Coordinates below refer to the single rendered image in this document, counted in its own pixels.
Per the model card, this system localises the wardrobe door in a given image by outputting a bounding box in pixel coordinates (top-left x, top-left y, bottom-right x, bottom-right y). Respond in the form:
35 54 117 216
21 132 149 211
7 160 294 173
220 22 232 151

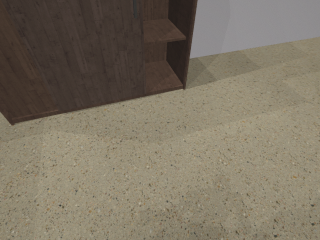
1 0 147 111
0 0 58 118

